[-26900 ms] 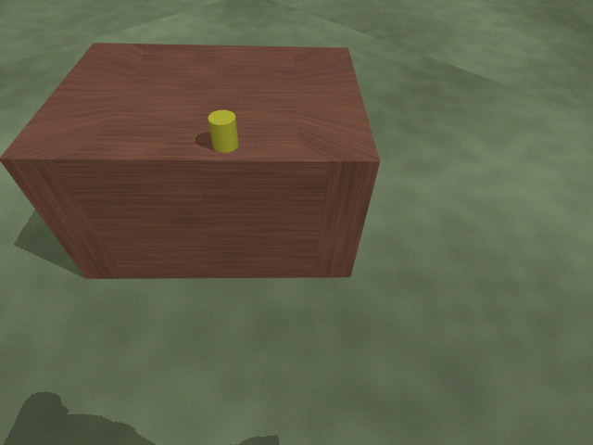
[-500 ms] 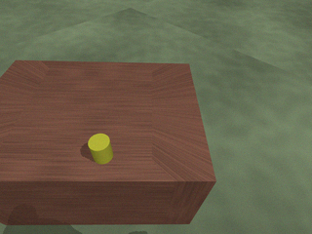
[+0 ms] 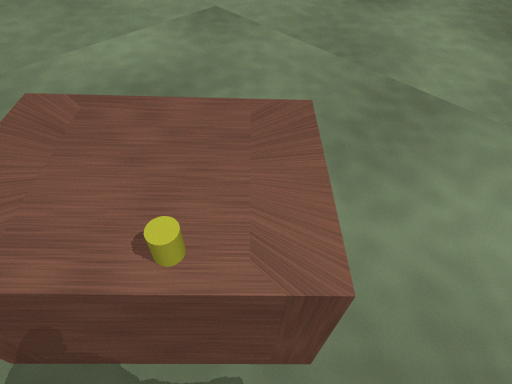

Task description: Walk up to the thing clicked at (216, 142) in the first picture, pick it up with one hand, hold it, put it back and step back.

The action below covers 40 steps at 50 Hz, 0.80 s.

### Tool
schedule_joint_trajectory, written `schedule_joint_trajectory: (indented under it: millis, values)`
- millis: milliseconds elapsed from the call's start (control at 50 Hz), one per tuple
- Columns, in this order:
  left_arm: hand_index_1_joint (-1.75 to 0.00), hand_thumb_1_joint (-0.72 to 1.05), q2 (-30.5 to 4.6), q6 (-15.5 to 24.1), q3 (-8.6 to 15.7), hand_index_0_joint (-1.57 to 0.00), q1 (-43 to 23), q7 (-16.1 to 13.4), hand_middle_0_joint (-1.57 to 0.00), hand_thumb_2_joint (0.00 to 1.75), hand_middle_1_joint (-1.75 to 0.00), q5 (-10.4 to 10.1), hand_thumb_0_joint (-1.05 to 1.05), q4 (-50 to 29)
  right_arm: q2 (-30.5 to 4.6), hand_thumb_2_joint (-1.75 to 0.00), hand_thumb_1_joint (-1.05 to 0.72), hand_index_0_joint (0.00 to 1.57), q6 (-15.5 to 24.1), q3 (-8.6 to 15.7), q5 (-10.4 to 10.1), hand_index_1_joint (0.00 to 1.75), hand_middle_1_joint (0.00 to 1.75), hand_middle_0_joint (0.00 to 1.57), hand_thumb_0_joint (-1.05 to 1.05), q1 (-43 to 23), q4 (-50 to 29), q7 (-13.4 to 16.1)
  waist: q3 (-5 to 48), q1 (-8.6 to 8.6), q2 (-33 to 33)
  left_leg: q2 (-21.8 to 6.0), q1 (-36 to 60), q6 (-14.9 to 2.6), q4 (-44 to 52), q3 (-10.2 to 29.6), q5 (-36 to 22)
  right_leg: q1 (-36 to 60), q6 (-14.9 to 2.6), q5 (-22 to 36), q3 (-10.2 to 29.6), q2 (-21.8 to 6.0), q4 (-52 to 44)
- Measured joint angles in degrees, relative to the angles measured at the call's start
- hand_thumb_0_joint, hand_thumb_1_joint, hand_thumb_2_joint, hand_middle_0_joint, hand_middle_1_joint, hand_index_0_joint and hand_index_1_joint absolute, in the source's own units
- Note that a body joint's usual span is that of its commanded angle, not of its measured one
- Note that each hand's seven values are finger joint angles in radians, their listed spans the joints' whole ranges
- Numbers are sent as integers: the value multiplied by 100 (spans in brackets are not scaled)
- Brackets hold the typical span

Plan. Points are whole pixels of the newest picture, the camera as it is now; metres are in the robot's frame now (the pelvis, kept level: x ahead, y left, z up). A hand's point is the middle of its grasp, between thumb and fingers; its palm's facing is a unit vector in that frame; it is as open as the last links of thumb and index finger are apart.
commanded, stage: stand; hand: left
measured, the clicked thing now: (165, 241) +0.45 +0.19 -0.14
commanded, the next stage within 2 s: step back in 0.10 s
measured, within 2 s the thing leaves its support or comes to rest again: neither
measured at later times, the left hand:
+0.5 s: hand out of the picture +0.00 +0.23 -0.16, palm faces -0.01 -0.90 -0.43, open 7.4 cm
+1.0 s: hand out of the picture -0.09 +0.27 -0.17, palm faces +0.11 -0.92 -0.38, open 7.4 cm
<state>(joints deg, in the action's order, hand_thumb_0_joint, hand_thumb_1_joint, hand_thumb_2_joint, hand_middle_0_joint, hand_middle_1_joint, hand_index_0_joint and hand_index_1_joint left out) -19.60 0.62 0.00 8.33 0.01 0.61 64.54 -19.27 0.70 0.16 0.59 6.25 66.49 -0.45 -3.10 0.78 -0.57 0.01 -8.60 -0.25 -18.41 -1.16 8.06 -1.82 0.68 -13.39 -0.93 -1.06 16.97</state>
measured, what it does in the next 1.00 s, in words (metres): walks backwards: left foot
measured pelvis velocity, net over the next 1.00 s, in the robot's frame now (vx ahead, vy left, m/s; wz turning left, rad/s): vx -0.18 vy -0.01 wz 0.10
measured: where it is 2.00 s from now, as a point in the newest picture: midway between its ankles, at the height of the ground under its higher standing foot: outside the picture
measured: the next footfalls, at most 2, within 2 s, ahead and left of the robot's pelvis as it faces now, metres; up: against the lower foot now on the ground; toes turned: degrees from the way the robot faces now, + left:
left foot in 0.82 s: -0.11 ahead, +0.10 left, +0.00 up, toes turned +5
right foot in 1.24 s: -0.24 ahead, -0.15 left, +0.00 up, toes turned +2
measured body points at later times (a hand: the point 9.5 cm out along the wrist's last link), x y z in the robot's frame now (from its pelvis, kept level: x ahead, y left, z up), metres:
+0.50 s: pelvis -0.07 -0.04 -0.02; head +0.00 -0.07 +0.42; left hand +0.00 +0.28 -0.13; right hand +0.07 -0.36 -0.16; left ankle -0.04 +0.11 -0.69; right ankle -0.08 -0.14 -0.75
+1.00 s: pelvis -0.18 -0.01 -0.02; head -0.13 +0.02 +0.43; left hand -0.10 +0.32 -0.14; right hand -0.04 -0.31 -0.13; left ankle -0.15 +0.10 -0.75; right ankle -0.19 -0.15 -0.66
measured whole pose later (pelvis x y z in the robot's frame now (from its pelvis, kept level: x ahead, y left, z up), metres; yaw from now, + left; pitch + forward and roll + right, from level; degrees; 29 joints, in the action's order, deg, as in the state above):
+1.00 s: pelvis -0.18 -0.01 -0.02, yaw +6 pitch -2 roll -2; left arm -22.9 -3.2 4.5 6.7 -1.6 -0.1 49.7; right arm -20.8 -2.9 2.1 2.1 6.3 51.2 -0.5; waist -9.4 0.2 -1.3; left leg 0.0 -17.5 -1.9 -34.7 1.1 15.3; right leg -27.7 -1.3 -30.4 7.0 6.1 70.2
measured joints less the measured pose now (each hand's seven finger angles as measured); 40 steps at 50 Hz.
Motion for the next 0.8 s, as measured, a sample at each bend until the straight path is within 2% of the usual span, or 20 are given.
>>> schedule_joint_trajectory:
  millis: [120,200,260,340,360,380,400,420,440,480,520,580,660,740,800]
  values:
    - [-30,90,-8,-18,27,-20,-27,7,-21,90,-30,-32,1,-44,-16,-90,-91,20,-12,8,-18,30,30,21,0,-27,-42,-4,-6,-7,6,-7,-36,2,-68,-2,46,-40,-9,-49,3,5,75]
    - [-30,90,-107,-93,181,-20,-226,-23,-21,90,-30,-117,1,-307,-82,-90,-91,20,-97,104,-94,30,30,21,0,-232,-369,-32,-334,8,-3,-21,-386,-25,-525,9,158,-485,-52,-266,-2,14,748]
    - [-30,90,-214,-184,259,-20,-381,-44,-21,90,-30,-128,1,-530,-139,-90,-91,21,-164,196,-107,30,30,21,0,-399,-646,-29,-592,7,-7,-48,-628,-18,-770,15,162,-977,-184,-335,21,50,1528]
    - [-30,90,-262,-283,329,-20,-393,-23,-20,90,-30,-86,1,-786,-256,-90,-91,21,-278,281,-36,30,30,21,0,-483,-955,12,-694,-21,121,-146,-952,16,-1105,83,178,-1420,-343,-1269,86,203,2658]
    - [-30,90,-255,-277,341,-20,-339,-12,-20,90,-30,-75,1,-836,-299,-90,-91,21,-319,293,-25,30,30,21,0,-494,-1014,17,-661,-44,171,-179,-1072,23,-1256,94,220,-1406,-373,-1152,68,203,2624]
    - [-30,90,-269,-259,349,-20,-258,-4,-20,90,-30,-58,1,-892,-335,-90,-91,21,-360,299,-33,30,30,21,0,-502,-1070,20,-602,-80,170,-178,-1222,29,-1460,76,290,-1325,-388,-759,93,148,2336]
    - [-30,90,-286,-232,371,-20,-182,-7,-21,90,-30,-25,1,-934,-365,-90,-91,21,-395,303,-64,30,30,21,0,-531,-1117,28,-562,-117,146,-134,-1408,7,-1744,116,382,-1261,-289,-941,154,113,2140]
    - [-30,90,-229,-223,392,-20,-159,-21,-20,90,-30,12,1,-940,-423,-90,-91,21,-427,319,-84,30,30,21,0,-600,-1149,51,-632,-132,234,-36,-1562,-29,-2163,389,837,-1299,-266,-1048,145,159,2234]
    - [-30,90,-157,-234,381,-20,-145,-21,-20,90,-30,44,1,-942,-475,-90,-91,20,-450,335,-88,30,30,21,0,-634,-1192,78,-716,-114,328,134,-1704,-56,-2684,680,1347,-1308,-274,-1035,96,182,2293]
    - [-30,90,-43,-268,342,-20,-94,-4,-21,90,-30,96,1,-973,-509,-90,-91,20,-454,366,-95,30,30,21,0,-561,-1295,116,-763,-102,396,489,-1963,-89,-3688,941,1970,-1327,-300,-906,35,135,2239]
    - [-30,90,19,-282,332,-20,-43,3,-21,90,-30,119,1,-1031,-486,-90,-91,20,-430,353,-105,30,30,20,0,-428,-1336,106,-749,-144,368,691,-2072,-59,-4402,946,2037,-1347,-313,-734,44,77,2056]
    - [-30,90,46,-282,323,-20,-61,-28,-21,90,-31,124,1,-1156,-468,-90,-91,20,-419,286,-83,30,30,20,0,-181,-1346,101,-703,-119,341,782,-2037,26,-4942,945,1905,-1417,-317,-541,-62,18,1839]
    - [-30,90,69,-190,309,-20,-165,-128,-21,90,-31,76,1,-1467,-476,-90,-91,20,-444,207,-17,30,30,21,0,63,-1259,137,-771,-121,341,624,-1660,80,-4568,879,1901,-1538,-304,-434,-248,-32,1829]
    - [-30,90,27,-151,306,-20,-258,-171,-21,90,-31,41,1,-1703,-435,-90,-91,20,-446,183,17,30,30,21,0,73,-1272,131,-944,-102,271,333,-1255,81,-3529,659,2049,-1678,-260,-385,-395,-121,1998]
    - [-30,90,-75,-205,299,-20,-311,-149,-21,90,-31,23,1,-1756,-402,-90,-91,20,-383,206,33,30,30,21,0,49,-1351,75,-992,-61,162,144,-947,10,-2604,452,1800,-1847,-174,-404,-476,-233,2262]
